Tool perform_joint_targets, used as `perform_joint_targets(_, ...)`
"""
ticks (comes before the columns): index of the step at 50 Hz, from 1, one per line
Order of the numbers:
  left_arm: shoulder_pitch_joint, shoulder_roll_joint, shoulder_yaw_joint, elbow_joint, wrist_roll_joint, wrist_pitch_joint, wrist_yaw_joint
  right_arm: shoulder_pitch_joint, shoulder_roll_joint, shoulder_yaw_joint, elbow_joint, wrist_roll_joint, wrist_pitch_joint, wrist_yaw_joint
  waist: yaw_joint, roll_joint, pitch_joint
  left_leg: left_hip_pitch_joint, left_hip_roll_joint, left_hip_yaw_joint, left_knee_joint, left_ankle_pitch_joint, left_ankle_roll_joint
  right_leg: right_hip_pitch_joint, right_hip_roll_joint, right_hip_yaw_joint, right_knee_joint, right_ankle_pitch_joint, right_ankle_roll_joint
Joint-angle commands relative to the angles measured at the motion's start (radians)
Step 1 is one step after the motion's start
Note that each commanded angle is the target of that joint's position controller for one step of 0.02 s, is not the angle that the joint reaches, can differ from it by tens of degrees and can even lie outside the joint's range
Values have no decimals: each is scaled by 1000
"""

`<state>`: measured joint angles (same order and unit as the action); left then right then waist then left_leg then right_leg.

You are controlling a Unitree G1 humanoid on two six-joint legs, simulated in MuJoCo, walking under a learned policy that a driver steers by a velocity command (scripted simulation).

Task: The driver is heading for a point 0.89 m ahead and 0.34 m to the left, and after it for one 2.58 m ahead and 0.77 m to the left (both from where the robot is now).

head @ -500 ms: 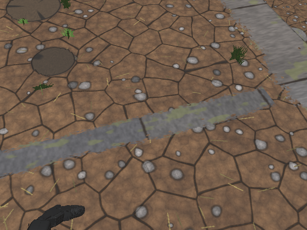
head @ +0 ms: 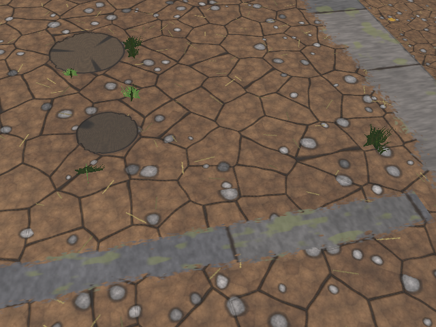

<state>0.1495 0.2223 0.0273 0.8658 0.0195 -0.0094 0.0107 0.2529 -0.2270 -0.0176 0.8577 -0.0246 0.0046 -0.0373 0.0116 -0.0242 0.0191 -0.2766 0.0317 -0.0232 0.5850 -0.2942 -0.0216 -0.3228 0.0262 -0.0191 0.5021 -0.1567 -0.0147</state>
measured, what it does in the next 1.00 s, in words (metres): walks ahead: right foot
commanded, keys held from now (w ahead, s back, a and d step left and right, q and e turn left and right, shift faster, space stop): shift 0.50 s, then w+shift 0.20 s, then w+q+shift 0.30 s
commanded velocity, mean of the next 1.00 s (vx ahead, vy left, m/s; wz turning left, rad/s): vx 0.30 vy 0.00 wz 0.13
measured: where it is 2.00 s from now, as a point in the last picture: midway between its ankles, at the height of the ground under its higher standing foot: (132, 207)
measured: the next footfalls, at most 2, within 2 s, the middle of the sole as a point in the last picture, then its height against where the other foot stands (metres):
right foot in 0.82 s outside the picture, level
left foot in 1.32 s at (192, 307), level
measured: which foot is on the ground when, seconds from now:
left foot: down 0.00-0.82, up 0.84-1.00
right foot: down 0.00-0.54, up 0.56-0.80, down 0.82-1.00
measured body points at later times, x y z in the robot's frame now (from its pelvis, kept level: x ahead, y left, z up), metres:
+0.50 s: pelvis +0.05 +0.03 +0.01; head +0.06 +0.03 +0.45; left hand +0.14 +0.28 -0.14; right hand +0.12 -0.23 -0.13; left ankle +0.01 +0.13 -0.73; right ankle +0.06 -0.11 -0.73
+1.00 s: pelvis +0.22 -0.06 +0.01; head +0.22 -0.07 +0.46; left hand +0.20 +0.20 -0.13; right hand +0.34 -0.31 -0.12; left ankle +0.17 +0.07 -0.62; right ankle +0.18 -0.16 -0.73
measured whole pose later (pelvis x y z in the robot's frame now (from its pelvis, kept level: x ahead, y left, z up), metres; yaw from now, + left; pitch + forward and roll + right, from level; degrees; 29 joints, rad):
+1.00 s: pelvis +0.22 -0.06 +0.01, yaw +9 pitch +1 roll -1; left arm 0.32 0.22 0.05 1.01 0.04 -0.09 0.00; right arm 0.24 -0.26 -0.08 0.89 -0.03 -0.03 0.05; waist 0.00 0.04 -0.03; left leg -0.59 0.06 0.00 1.27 -0.18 0.10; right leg -0.13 -0.02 -0.19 0.40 -0.29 -0.02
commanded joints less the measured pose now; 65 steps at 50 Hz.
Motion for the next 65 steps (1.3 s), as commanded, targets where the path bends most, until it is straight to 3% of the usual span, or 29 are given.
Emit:
perform_joint_targets(1,-2,99,25,-21,-4,-8,7,-25,-114,-21,-43,10,-38,1,7,93,6,-99,47,-69,-203,-91,30,104,-49,61,-51,-51,-19)
perform_joint_targets(7,-14,95,26,38,-16,-10,7,13,-117,-22,-5,19,-41,3,-16,30,-59,17,33,-41,-136,196,50,142,-56,62,-24,151,-12)
perform_joint_targets(15,-17,112,31,113,-22,15,25,-1,-107,-21,41,22,-31,11,-12,29,-55,59,21,-24,-143,335,58,179,-63,65,-15,217,-6)
perform_joint_targets(25,-38,118,33,178,-21,26,33,-8,-106,-20,99,20,-24,11,-9,38,-29,71,14,-16,-180,297,58,189,-64,61,-42,178,3)
perform_joint_targets(26,-5,106,32,200,-25,28,32,32,-116,-26,122,26,-21,10,-14,61,-69,96,7,-18,-206,65,76,188,-23,11,-9,-42,1)
perform_joint_targets(27,-10,111,37,202,-36,26,27,56,-155,-41,128,38,-16,9,-29,104,-29,90,38,-86,-258,-298,122,98,18,-36,64,-302,-2)
perform_joint_targets(28,-84,124,41,168,-39,14,20,100,-197,-55,130,47,-19,7,-65,157,51,98,143,-247,-364,-589,186,-69,22,-51,165,-396,-4)
perform_joint_targets(29,-174,106,34,115,-53,-9,10,112,-251,-73,131,55,-34,4,-88,236,143,95,292,-457,-487,-704,265,-209,-20,-31,291,-332,-18)
perform_joint_targets(30,-232,113,36,83,-63,-33,2,113,-238,-72,128,44,-58,1,-97,219,206,122,366,-559,-538,-629,307,-344,-81,39,405,-333,-32)
perform_joint_targets(31,-223,120,41,80,-67,-54,-5,100,-198,-63,121,35,-80,2,-77,169,213,208,371,-544,-523,-515,301,-459,-120,71,471,-299,-43)
perform_joint_targets(33,-175,112,44,92,-63,-88,-21,84,-161,-59,108,46,-100,11,-55,116,144,316,322,-412,-483,-326,248,-500,-160,73,420,-222,-50)
perform_joint_targets(36,-178,76,38,95,-49,-105,-35,81,-176,-67,90,53,-95,19,-51,135,78,171,208,-220,-470,-194,202,-214,-106,-16,205,-141,-10)
perform_joint_targets(37,-175,76,37,64,39,-64,-68,91,-187,-71,112,-24,-85,31,-38,164,76,88,154,-171,-473,-221,213,-94,-53,-78,129,-172,2)
perform_joint_targets(38,-134,76,42,65,34,-45,-76,81,-188,-78,111,-27,-80,37,-19,177,86,-3,151,-167,-454,-234,220,24,-29,-110,101,-139,11)
perform_joint_targets(40,85,110,60,113,11,-38,-59,9,-202,-87,87,-2,-78,41,92,108,55,-196,127,-163,-319,-212,210,337,-2,-126,37,-79,18)
perform_joint_targets(41,294,164,83,164,12,-53,-39,-40,-187,-82,71,-5,-86,44,203,9,-24,-318,53,-112,-55,-100,190,571,-39,-70,4,-147,11)
perform_joint_targets(42,502,291,106,188,43,-72,-16,-110,-65,-53,18,-20,-96,41,285,-291,-129,-443,-64,-11,426,-219,151,661,-331,294,-171,-573,1)
perform_joint_targets(43,385,298,90,162,49,-72,-8,-45,-13,-44,-27,16,-97,42,153,-356,-115,-582,-113,-87,659,-197,156,531,-474,750,-417,-880,-45)
perform_joint_targets(44,206,244,78,112,34,-69,-7,-42,-53,-50,-26,17,-87,50,61,-195,-19,-607,-4,-98,754,-72,163,404,-496,689,-416,-853,-60)
perform_joint_targets(45,115,181,64,79,21,-78,-13,-43,-85,-56,-21,8,-82,65,30,-72,9,-574,47,-83,731,37,156,324,-443,516,-377,-693,-46)
perform_joint_targets(46,93,147,54,76,17,-85,-16,-16,-75,-58,-8,6,-74,77,1,-53,12,-522,78,-73,701,86,142,282,-387,356,-372,-545,-32)
perform_joint_targets(48,136,100,39,97,15,-96,-7,-24,-57,-58,-18,-11,-48,100,-8,-78,25,-513,99,-39,720,134,120,259,-334,171,-383,-388,-9)
perform_joint_targets(51,222,83,35,125,14,-112,-10,-97,-34,-54,-50,3,-20,112,-1,-38,67,-594,90,-14,736,224,114,283,-310,11,-389,-204,12)
perform_joint_targets(55,284,66,28,134,20,-125,-5,-251,-42,-46,-111,7,-5,123,10,-27,142,-627,68,63,582,305,127,292,-284,-154,-435,-21,9)
perform_joint_targets(59,329,83,25,146,16,-117,18,-372,-38,-28,-169,1,-9,134,8,-12,194,-552,40,186,309,262,172,385,-266,-289,-435,348,14)
perform_joint_targets(61,327,130,31,134,13,-105,31,-351,-52,-26,-173,9,-12,125,-26,-43,135,-373,-45,268,212,230,217,427,-271,-339,-318,925,21)
perform_joint_targets(63,316,205,51,113,14,-76,46,-184,-99,-40,-137,14,-11,109,-123,-100,25,-193,-113,286,193,142,252,490,-306,-338,-71,1295,13)
perform_joint_targets(64,275,239,64,91,18,-60,44,-9,-139,-60,-96,17,-9,96,-205,-132,-53,-30,-133,268,202,60,276,461,-331,-316,136,1362,-12)
perform_joint_targets(65,233,250,71,63,19,-49,30,179,-195,-91,-42,16,-15,80,-278,-118,-134,197,-147,204,133,-15,308,349,-339,-275,408,1220,-46)
Keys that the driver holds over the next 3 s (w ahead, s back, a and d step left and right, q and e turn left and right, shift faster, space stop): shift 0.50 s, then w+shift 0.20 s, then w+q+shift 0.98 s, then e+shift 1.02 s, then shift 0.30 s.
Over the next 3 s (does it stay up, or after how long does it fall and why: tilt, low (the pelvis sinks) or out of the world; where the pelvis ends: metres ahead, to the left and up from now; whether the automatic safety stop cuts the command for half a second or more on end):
stays up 1.03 0.38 0.00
